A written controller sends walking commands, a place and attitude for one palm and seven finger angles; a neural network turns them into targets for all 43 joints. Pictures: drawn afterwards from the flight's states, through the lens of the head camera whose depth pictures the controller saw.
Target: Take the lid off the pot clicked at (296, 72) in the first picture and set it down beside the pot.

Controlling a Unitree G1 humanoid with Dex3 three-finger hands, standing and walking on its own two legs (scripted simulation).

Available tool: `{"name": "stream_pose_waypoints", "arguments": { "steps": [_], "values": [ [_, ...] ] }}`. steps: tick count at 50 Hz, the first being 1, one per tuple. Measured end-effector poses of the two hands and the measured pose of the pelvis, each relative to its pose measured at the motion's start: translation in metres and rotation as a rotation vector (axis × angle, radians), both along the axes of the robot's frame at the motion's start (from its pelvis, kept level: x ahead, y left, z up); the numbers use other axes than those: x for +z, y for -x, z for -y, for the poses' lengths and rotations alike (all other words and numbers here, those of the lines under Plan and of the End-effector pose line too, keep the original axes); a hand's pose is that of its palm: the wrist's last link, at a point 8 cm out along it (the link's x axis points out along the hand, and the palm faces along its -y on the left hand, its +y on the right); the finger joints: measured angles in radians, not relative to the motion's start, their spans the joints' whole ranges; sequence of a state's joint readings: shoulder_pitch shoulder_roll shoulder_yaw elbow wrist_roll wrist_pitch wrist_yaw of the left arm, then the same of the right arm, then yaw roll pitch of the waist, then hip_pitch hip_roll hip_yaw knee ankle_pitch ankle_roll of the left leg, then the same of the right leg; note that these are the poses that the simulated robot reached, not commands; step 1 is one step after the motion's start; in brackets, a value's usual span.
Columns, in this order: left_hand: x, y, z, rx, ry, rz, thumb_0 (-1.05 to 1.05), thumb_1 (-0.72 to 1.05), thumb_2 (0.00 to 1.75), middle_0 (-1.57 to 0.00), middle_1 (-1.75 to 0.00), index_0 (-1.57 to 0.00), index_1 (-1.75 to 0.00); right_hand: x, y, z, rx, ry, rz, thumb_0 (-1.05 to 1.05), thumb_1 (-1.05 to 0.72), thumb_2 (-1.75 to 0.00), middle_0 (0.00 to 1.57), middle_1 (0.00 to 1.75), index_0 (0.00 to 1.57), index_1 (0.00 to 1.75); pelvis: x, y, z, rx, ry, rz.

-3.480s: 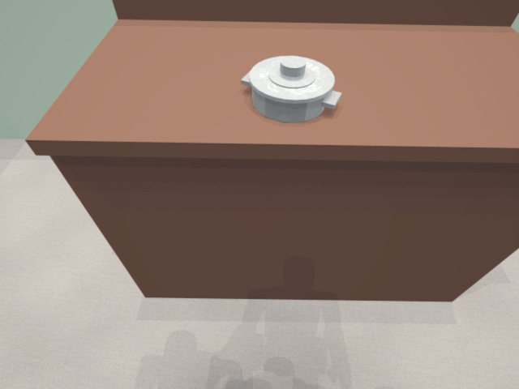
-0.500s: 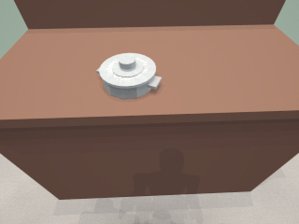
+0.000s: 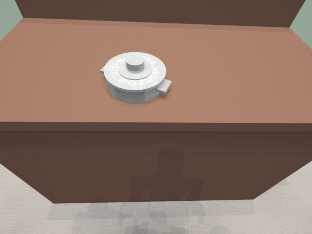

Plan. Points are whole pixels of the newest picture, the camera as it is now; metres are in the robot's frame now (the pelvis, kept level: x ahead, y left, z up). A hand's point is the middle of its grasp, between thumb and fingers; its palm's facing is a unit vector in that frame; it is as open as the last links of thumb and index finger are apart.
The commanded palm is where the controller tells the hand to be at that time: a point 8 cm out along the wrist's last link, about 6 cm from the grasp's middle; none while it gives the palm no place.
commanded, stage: lift the closed hand beside the body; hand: left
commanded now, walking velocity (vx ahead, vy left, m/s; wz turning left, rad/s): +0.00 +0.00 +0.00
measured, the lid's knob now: (135, 62) +0.52 +0.10 +0.16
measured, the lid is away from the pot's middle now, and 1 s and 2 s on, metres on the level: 0.00 0.00 0.00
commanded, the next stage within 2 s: raise the hand higher, near the body in 0.68 s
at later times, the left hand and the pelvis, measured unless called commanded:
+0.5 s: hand out of the picture +0.11 +0.20 +0.02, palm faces +0.28 -0.91 -0.31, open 4.1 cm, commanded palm +0.07 +0.24 +0.07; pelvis -0.01 -0.02 +0.00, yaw +3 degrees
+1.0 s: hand (36, 211) +0.13 +0.21 +0.14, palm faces +0.35 -0.81 -0.47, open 3.1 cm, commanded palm +0.07 +0.24 +0.17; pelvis -0.01 -0.04 +0.01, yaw +1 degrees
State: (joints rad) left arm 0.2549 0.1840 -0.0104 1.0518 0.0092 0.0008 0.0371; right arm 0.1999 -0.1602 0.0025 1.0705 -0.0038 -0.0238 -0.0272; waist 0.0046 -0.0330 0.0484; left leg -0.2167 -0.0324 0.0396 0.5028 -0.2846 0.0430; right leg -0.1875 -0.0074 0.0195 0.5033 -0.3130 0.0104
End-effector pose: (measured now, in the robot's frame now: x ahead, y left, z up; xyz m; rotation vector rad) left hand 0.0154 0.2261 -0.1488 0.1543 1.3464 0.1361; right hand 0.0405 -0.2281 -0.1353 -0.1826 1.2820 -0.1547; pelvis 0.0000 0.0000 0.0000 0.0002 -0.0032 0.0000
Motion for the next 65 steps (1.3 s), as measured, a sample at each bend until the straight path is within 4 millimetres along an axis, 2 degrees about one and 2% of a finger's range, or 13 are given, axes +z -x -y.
{"name": "stream_pose_waypoints", "arguments": {
  "steps": [4,5,9,12,18,21,24,29,35,42,46,55,65],
  "values": [
    [0.001,-0.003,-0.002,-0.002,-0.01,0.003,0.0,0.91,0.89,-0.2,-0.3,-0.2,-0.3,0.0,-0.002,0.0,0.0,0.0,-0.002,0.01,-0.91,-0.9,0.2,0.3,0.2,0.3,0.0,-0.002,0.0,0.0,0.006,-0.002],
    [0.006,-0.011,-0.003,0.023,-0.015,0.051,0.01,0.91,0.89,-0.2,-0.31,-0.2,-0.3,0.002,-0.005,0.0,0.005,-0.005,0.029,0.01,-0.91,-0.9,0.2,0.3,0.2,0.3,0.0,-0.002,-0.001,0.002,0.007,-0.001],
    [0.075,-0.074,-0.013,0.053,-0.137,0.475,0.01,0.91,0.89,-0.24,-0.35,-0.24,-0.34,0.017,-0.038,-0.002,0.061,-0.022,0.274,0.01,-0.91,-0.9,0.2,0.3,0.2,0.3,0.002,-0.006,-0.002,0.025,-0.004,0.009],
    [0.11,-0.095,-0.013,0.04,-0.179,0.644,0.01,0.91,0.89,-0.31,-0.42,-0.3,-0.42,0.029,-0.075,-0.003,0.067,-0.054,0.429,0.02,-0.91,-0.9,0.2,0.3,0.2,0.3,0.003,-0.004,-0.001,0.03,-0.004,0.009],
    [0.155,-0.086,-0.009,-0.011,-0.193,0.817,0.01,0.91,0.89,-0.51,-0.64,-0.51,-0.64,0.08,-0.145,-0.004,0.131,-0.058,0.727,0.02,-0.9,-0.9,0.2,0.3,0.2,0.3,0.003,0.005,0.01,0.025,-0.001,0.024],
    [0.172,-0.075,-0.012,-0.003,-0.225,0.879,0.01,0.91,0.89,-0.63,-0.77,-0.63,-0.77,0.101,-0.167,-0.005,0.186,-0.044,0.82,0.02,-0.9,-0.9,0.2,0.3,0.2,0.3,0.003,0.01,0.016,0.033,0.001,0.029],
    [0.188,-0.065,-0.013,0.012,-0.258,0.927,0.01,0.91,0.89,-0.75,-0.91,-0.75,-0.9,0.112,-0.178,-0.005,0.235,-0.032,0.862,0.01,-0.9,-0.9,0.2,0.3,0.2,0.3,0.003,0.013,0.021,0.043,0.004,0.033],
    [0.215,-0.058,-0.015,0.02,-0.318,1.017,0.01,0.9,0.89,-0.97,-1.14,-0.97,-1.14,0.109,-0.176,-0.004,0.269,-0.03,0.844,0.01,-0.9,-0.9,0.2,0.3,0.2,0.3,0.004,0.015,0.029,0.051,0.006,0.048],
    [0.25,-0.061,-0.015,-0.023,-0.388,1.118,0.02,0.9,0.89,-1.17,-1.37,-1.17,-1.36,0.086,-0.153,-0.002,0.245,-0.054,0.753,0.02,-0.9,-0.9,0.2,0.3,0.2,0.3,0.004,0.014,0.034,0.046,0.004,0.068],
    [0.291,-0.072,-0.015,-0.114,-0.475,1.229,0.02,0.9,0.89,-1.27,-1.47,-1.27,-1.47,0.066,-0.127,0.005,0.187,-0.064,0.678,0.02,-0.9,-0.9,0.2,0.3,0.2,0.3,0.006,0.014,0.037,0.028,0.005,0.079],
    [0.301,-0.076,-0.018,-0.14,-0.503,1.253,0.01,0.9,0.89,-1.29,-1.49,-1.29,-1.49,0.063,-0.121,0.012,0.159,-0.052,0.658,0.02,-0.9,-0.9,0.2,0.3,0.2,0.3,0.006,0.014,0.037,0.02,0.005,0.08],
    [0.323,-0.086,-0.019,-0.168,-0.527,1.352,0.01,0.9,0.89,-1.3,-1.5,-1.3,-1.5,0.074,-0.133,0.022,0.158,-0.008,0.701,0.02,-0.9,-0.9,0.2,0.3,0.2,0.3,0.008,0.012,0.033,0.01,0.006,0.084],
    [0.347,-0.092,-0.021,-0.184,-0.535,1.487,0.01,0.89,0.89,-1.3,-1.5,-1.3,-1.5,0.089,-0.152,0.004,0.21,-0.02,0.759,0.02,-0.9,-0.9,0.2,0.3,0.2,0.3,0.008,0.011,0.026,0.009,0.008,0.093]
  ]
}}
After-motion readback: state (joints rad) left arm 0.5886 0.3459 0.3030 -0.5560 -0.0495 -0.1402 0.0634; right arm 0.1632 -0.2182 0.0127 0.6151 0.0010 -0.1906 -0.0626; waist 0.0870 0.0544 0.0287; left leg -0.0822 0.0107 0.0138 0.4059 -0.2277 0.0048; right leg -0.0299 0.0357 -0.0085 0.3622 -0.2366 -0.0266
